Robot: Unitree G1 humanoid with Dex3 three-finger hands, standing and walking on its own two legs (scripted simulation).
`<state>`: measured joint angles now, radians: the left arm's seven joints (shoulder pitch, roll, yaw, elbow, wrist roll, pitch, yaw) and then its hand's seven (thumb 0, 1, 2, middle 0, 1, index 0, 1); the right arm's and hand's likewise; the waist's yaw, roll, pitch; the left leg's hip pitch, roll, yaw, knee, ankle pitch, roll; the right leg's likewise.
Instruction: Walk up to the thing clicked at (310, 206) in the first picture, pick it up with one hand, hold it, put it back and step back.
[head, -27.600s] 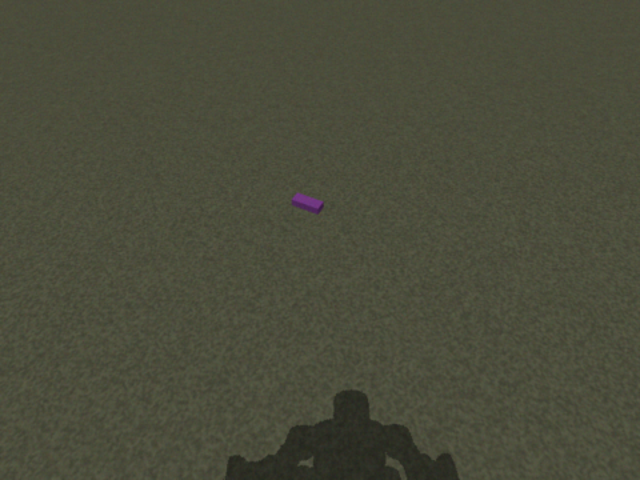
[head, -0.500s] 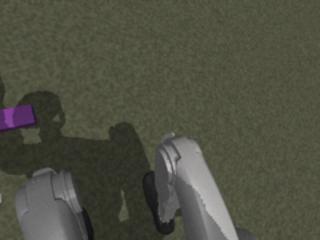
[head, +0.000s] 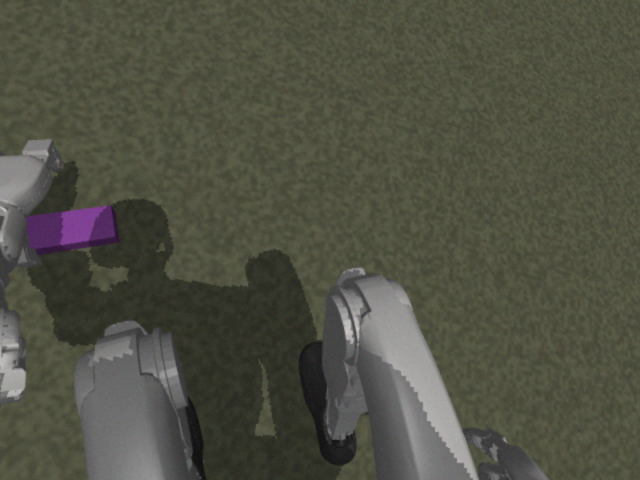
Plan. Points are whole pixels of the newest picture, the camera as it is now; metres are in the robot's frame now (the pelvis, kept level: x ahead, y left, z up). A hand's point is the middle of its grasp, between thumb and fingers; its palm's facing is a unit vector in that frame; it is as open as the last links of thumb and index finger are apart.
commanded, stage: withdraw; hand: left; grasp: from above
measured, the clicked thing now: (68, 230) +0.51 +0.27 -0.33
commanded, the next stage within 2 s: home in 0.02 s
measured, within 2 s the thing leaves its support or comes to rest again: neither
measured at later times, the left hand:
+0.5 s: hand out of the picture +0.47 +0.28 -0.08, palm faces -0.38 -0.28 -0.88, open 10.3 cm
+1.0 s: hand out of the picture +0.29 +0.23 +0.13, palm faces -0.06 -0.89 -0.46, open 7.4 cm
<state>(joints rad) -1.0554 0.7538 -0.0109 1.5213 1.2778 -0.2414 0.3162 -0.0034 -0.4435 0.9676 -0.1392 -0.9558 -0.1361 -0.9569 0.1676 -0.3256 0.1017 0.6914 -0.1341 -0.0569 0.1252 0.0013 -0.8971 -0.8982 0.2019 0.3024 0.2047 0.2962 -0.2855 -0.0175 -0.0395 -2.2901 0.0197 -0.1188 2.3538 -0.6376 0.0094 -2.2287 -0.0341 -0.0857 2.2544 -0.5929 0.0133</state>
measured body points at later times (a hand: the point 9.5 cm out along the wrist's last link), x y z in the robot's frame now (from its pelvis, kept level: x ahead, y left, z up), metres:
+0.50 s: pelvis +0.02 +0.01 +0.05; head +0.24 +0.05 +0.45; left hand +0.48 +0.29 -0.03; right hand +0.07 -0.25 -0.07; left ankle +0.09 +0.12 -0.31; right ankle +0.12 -0.12 -0.31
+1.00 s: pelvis +0.03 +0.00 +0.23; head +0.14 +0.04 +0.66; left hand +0.29 +0.27 +0.16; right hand +0.26 -0.22 +0.14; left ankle +0.09 +0.12 -0.31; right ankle +0.12 -0.12 -0.31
